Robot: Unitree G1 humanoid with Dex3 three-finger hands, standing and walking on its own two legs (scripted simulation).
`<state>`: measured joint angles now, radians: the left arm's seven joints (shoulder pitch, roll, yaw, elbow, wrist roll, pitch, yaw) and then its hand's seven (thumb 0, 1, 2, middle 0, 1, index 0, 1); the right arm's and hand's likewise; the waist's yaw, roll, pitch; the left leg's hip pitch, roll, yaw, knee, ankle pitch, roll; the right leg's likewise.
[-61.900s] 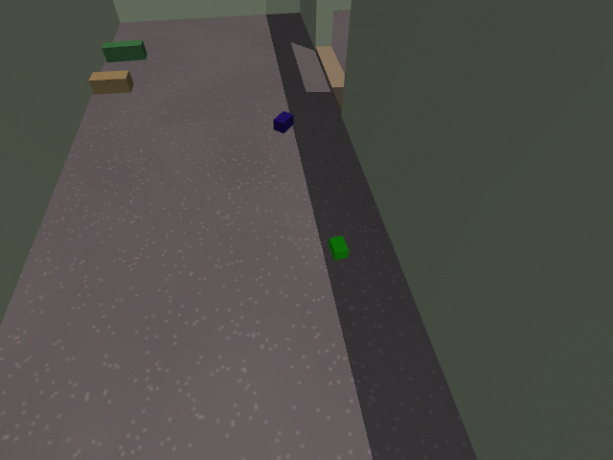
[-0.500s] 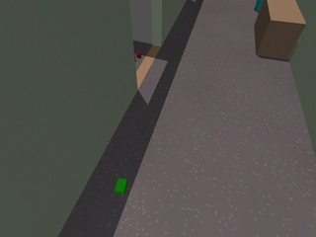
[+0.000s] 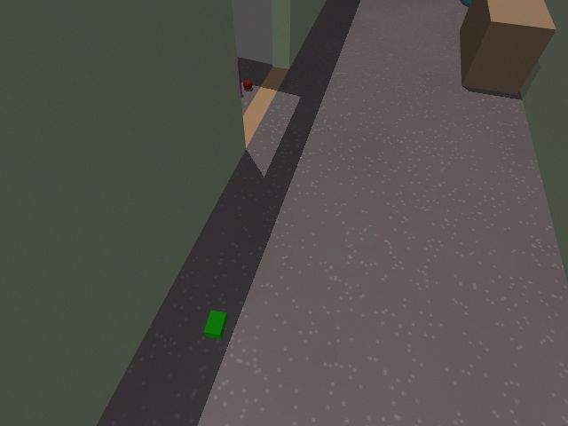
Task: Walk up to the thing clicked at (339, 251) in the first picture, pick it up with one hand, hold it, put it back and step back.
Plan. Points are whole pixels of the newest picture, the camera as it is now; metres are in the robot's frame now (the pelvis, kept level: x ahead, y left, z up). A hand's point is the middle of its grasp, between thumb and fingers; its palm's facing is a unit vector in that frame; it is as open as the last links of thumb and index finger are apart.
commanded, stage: walk up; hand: left
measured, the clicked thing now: (216, 324) +0.55 +0.24 -0.76
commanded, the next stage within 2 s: none
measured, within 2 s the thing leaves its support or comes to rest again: neither
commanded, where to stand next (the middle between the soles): +0.15 +0.00 m, yaw -1 degrees
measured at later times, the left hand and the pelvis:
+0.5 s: hand out of the picture +0.00 +0.25 -0.16, palm faces +0.03 -0.91 -0.42, open 7.4 cm; pelvis -0.11 -0.02 -0.02, yaw +3 degrees
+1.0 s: hand out of the picture -0.21 +0.26 -0.18, palm faces -0.04 -0.91 -0.41, open 7.4 cm; pelvis -0.27 -0.01 -0.03, yaw -2 degrees
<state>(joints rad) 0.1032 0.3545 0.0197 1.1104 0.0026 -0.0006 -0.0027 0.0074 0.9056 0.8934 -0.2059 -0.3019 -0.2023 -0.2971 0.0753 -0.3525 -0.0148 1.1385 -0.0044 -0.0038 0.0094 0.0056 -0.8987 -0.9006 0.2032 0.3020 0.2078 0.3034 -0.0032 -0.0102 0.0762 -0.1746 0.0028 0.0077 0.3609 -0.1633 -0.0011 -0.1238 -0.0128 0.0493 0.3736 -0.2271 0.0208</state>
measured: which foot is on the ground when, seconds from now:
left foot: down 0.00-0.22, up 0.24-0.56, down 0.58-1.00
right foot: down 0.00-0.60, up 0.62-0.96, down 0.98-1.00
